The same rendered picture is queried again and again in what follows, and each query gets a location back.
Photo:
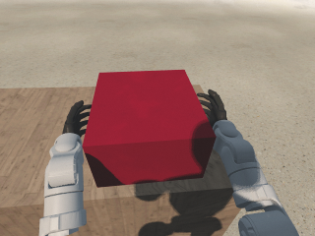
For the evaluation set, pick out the robot left forearm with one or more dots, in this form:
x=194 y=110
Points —
x=64 y=211

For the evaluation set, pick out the robot right hand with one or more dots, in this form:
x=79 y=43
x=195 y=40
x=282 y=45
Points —
x=216 y=106

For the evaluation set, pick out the carton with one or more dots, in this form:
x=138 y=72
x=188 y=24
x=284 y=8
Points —
x=146 y=127

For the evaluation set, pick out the pedestal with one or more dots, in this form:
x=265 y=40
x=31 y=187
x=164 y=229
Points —
x=31 y=119

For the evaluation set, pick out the robot right forearm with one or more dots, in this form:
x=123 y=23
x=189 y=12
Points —
x=250 y=187

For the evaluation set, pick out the robot left hand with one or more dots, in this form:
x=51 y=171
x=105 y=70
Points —
x=72 y=123

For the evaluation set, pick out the robot right upper arm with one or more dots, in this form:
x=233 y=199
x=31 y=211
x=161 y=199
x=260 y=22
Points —
x=266 y=223

